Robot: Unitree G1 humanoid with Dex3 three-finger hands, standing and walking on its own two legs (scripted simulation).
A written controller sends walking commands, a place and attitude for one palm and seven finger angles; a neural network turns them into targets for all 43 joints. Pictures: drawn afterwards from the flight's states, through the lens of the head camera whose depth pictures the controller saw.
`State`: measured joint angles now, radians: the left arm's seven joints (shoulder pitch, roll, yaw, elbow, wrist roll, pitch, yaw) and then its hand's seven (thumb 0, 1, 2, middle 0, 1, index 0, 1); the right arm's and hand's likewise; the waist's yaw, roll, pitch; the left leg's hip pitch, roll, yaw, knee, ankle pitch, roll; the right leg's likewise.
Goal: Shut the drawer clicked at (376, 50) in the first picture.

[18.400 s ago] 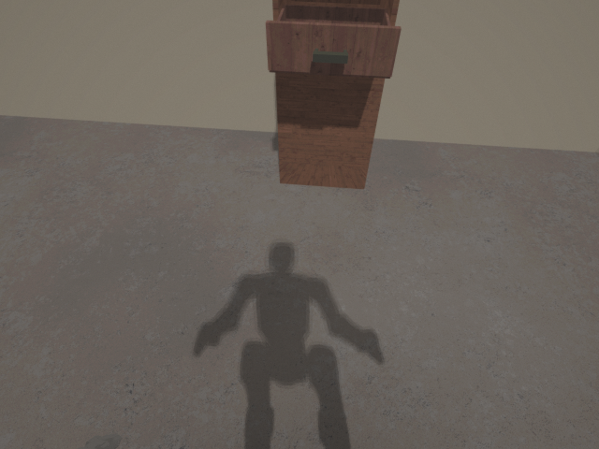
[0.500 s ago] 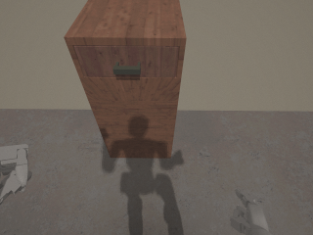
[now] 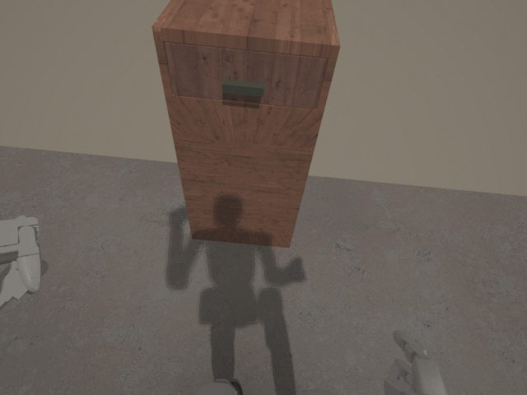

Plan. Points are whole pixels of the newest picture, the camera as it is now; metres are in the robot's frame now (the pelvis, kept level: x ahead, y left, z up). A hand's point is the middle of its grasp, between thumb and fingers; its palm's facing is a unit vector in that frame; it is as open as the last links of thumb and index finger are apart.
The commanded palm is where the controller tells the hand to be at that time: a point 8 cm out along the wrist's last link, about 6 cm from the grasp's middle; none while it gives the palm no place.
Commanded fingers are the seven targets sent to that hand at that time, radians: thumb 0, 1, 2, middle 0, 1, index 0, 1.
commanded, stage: step back with the hand held close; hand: left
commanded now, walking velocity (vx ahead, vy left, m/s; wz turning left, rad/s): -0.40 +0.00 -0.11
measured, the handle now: (244, 84) +0.80 +0.09 +0.04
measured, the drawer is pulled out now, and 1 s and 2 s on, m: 0.00 0.00 0.00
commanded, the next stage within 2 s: stop stepping back and stand still in 0.14 s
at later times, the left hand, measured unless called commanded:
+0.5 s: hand (32, 375) +0.11 +0.21 +0.18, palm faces +0.23 -0.86 -0.46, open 3.2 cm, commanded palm +0.04 +0.25 +0.19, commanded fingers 0.00 0.90 0.90 -1.40 -1.60 -1.40 -1.60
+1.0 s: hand out of the picture +0.04 +0.22 +0.18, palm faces +0.29 -0.81 -0.51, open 3.2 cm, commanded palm -0.01 +0.27 +0.19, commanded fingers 0.00 0.90 0.90 -1.40 -1.60 -1.40 -1.60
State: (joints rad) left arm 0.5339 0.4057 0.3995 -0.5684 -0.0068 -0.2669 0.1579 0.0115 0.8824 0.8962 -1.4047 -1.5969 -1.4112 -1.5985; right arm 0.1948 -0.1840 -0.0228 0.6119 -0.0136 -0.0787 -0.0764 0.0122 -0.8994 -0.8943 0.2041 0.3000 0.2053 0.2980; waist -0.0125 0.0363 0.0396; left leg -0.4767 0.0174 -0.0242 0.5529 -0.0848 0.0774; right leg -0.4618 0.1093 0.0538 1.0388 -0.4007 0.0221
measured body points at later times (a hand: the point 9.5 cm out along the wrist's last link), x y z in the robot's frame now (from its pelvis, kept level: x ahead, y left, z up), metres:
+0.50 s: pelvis -0.12 -0.01 +0.00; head -0.13 +0.01 +0.45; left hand +0.10 +0.25 +0.20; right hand -0.01 -0.27 -0.07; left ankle +0.03 +0.06 -0.72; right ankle -0.14 -0.10 -0.72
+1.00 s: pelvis -0.16 +0.01 +0.00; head -0.17 +0.00 +0.45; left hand +0.02 +0.26 +0.21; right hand -0.04 -0.22 -0.10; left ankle -0.15 +0.14 -0.72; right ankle -0.13 -0.08 -0.73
